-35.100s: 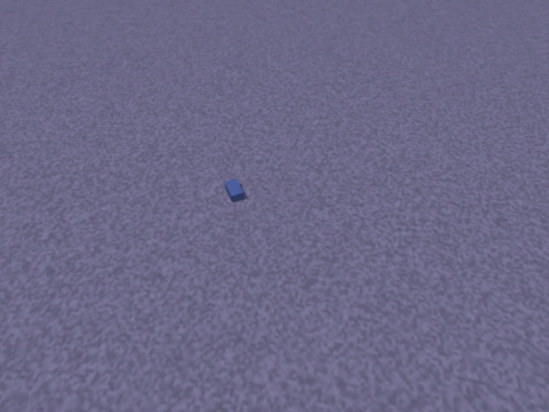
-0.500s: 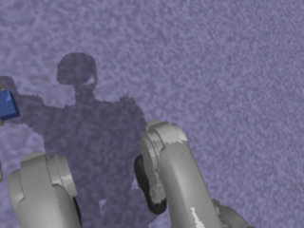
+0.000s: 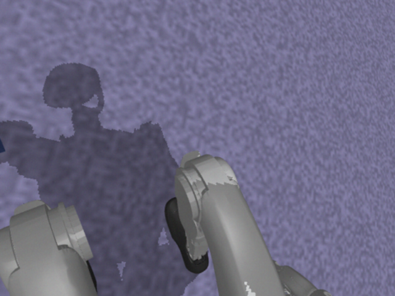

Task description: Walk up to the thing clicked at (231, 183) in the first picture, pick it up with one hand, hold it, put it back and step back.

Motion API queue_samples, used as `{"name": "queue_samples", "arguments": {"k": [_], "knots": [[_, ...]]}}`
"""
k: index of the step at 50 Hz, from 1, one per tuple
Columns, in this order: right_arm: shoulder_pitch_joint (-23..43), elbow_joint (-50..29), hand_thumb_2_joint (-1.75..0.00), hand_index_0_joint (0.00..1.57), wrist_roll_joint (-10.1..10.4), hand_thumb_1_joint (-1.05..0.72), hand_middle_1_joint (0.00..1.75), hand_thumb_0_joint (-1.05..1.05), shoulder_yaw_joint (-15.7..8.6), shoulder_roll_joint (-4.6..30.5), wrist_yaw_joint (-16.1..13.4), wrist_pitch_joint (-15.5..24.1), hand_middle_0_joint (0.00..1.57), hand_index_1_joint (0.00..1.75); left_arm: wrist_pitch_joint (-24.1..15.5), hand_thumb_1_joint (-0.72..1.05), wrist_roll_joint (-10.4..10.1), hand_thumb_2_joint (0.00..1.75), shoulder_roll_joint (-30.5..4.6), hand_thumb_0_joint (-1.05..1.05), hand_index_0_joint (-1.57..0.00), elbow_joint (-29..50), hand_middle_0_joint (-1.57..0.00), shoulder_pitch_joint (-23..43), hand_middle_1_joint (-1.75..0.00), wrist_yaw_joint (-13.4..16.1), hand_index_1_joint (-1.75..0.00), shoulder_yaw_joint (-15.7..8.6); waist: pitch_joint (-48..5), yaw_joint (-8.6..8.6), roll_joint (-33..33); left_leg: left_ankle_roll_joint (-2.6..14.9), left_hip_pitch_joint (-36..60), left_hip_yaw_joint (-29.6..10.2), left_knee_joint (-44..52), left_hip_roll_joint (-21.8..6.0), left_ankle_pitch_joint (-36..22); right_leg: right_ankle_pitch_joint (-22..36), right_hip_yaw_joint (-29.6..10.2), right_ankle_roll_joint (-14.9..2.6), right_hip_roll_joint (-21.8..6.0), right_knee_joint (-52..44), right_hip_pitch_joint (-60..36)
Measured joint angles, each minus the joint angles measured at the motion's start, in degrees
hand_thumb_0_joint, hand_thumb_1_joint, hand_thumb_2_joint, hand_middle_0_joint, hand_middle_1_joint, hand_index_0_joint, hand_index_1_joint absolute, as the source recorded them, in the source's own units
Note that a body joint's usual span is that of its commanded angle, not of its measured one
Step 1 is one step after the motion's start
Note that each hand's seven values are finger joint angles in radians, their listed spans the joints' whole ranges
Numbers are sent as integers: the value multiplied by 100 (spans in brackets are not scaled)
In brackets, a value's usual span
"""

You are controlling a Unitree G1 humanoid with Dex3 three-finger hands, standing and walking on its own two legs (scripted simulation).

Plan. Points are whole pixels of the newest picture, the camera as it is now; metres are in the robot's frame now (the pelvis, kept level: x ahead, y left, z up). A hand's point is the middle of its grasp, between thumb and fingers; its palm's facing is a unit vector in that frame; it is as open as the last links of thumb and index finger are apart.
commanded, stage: rest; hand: left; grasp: from above
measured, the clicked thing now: out of the picture +0.44 +0.30 -0.27
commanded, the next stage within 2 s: open in 0.18 s
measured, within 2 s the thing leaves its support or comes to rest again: rests again in 1.64 s
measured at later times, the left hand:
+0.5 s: hand out of the picture +0.43 +0.30 -0.25, palm faces -0.43 -0.16 -0.89, open 9.4 cm
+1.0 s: hand out of the picture +0.44 +0.30 -0.25, palm faces -0.43 -0.16 -0.89, open 12.3 cm
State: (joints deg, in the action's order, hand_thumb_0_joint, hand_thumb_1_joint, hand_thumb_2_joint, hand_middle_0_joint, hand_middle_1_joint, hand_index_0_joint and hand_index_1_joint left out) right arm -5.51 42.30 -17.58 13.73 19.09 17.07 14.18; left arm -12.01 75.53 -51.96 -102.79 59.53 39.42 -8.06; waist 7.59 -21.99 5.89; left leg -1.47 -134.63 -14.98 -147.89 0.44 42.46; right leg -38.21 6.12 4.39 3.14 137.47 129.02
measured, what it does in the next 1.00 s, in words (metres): stands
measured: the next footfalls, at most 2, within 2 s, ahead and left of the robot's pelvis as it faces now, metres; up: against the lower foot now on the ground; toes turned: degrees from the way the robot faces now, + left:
none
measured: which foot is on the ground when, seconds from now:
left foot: down 0.00-1.00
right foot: down 0.00-1.00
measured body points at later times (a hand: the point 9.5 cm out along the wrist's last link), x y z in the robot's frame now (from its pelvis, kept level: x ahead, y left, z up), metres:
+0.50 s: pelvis -0.01 +0.00 +0.00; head +0.26 +0.13 +0.34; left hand +0.45 +0.30 -0.20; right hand +0.04 -0.25 -0.05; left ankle +0.06 +0.13 -0.26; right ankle +0.12 -0.13 -0.26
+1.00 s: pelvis -0.01 +0.00 +0.00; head +0.26 +0.13 +0.34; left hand +0.45 +0.31 -0.20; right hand +0.05 -0.25 -0.05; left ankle +0.06 +0.13 -0.26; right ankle +0.12 -0.13 -0.26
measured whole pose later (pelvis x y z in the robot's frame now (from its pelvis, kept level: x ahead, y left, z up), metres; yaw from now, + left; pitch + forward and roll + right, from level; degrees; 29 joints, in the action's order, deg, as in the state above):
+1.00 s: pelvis -0.01 +0.00 +0.00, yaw -1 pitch +26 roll -15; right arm -4.5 39.9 -17.2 17.1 20.4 18.2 16.8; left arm -11.6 73.4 -55.4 -103.5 60.5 39.2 -6.1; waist 10.0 -22.9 7.6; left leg -1.3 -133.5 -16.4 -147.8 0.2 42.1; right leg -37.1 7.5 4.9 3.4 136.0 127.3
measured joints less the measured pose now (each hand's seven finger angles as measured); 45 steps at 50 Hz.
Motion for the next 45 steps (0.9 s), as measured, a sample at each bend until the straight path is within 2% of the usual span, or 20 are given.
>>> {"name": "queue_samples", "arguments": {"k": [20,27,31,45], "knots": [[74,-138,-90,20,-33,-91,30,0,271,94,92,164,20,30,48,12,-46,34,-263,0,-81,-237,-82,122,-35,63,-36,63,135,-106,105,49,34,-95,-46,-9,-57,93,87,32,36,-68,-102],[50,-169,-90,20,-22,-90,30,0,310,99,80,175,20,30,27,13,-78,42,-290,0,-70,-194,-70,95,-42,47,-42,144,161,-94,141,60,49,-104,-36,-23,-67,116,100,19,47,-96,-121],[48,-174,-90,20,-11,-90,30,0,308,116,95,208,20,30,34,7,-107,49,-290,0,-62,-139,-63,99,-47,36,-48,203,179,-82,150,65,55,-105,-30,-23,-59,107,105,13,42,-108,-136],[72,-229,-90,20,9,-90,30,0,322,130,124,246,20,30,68,-15,-140,69,-323,0,-41,-92,-41,103,-66,1,-67,182,189,-89,154,26,81,-136,11,-12,-40,96,136,1,19,-145,-156]]}}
